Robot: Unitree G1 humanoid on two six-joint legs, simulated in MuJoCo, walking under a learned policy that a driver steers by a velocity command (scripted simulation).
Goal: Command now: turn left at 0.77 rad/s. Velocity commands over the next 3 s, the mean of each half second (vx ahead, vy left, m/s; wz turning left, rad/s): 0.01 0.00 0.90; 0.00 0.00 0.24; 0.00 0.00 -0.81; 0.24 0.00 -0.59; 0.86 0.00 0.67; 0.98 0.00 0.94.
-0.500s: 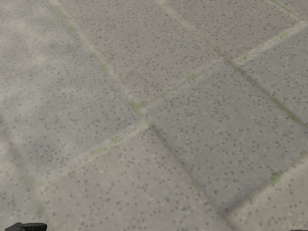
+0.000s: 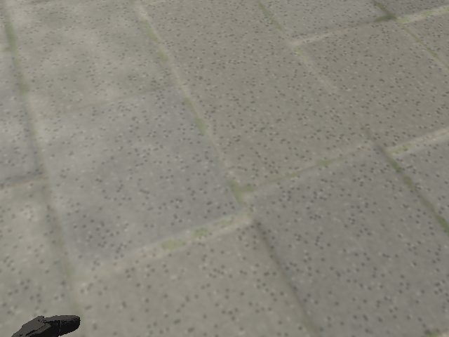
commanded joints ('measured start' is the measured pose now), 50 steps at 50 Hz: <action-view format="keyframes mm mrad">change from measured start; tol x16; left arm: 1 -50 22 1 -71 -11 -34 -13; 50 91 95 7 -25 -25 31 -44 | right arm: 1 -55 -175 -59 -99 5 5 -21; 29 -104 -106 -59 -209 13 63 69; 32 31 -351 -120 -201 -18 42 24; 39 -183 -32 6 -150 -41 -30 11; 50 -173 -127 -36 -70 -36 -10 -3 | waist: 1 19 149 -194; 7 71 200 -181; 10 -14 -230 -153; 29 29 -148 -133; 32 20 388 -247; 35 -9 119 -232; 50 14 112 -65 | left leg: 1 254 179 -309 -106 300 157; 7 121 116 -409 -90 160 115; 10 -284 -81 -90 412 -426 -35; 15 -368 58 36 719 -164 -126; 29 -24 80 234 91 -65 -29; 31 383 120 56 -87 428 79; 32 543 409 -364 -52 787 291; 40 145 233 98 -154 459 178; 46 178 353 34 -203 210 233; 50 227 382 71 -170 319 225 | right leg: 1 -37 9 31 -180 36 16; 7 264 -2 20 -599 204 -17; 10 413 -474 465 -694 447 -289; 15 381 -319 83 -655 491 -248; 28 465 -418 -204 -550 657 -205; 31 148 -290 -314 -125 413 -42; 32 -209 -143 -279 174 -277 42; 34 -214 -156 -55 336 -225 17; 40 83 -184 -70 41 96 31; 50 -18 -200 -119 -77 -43 6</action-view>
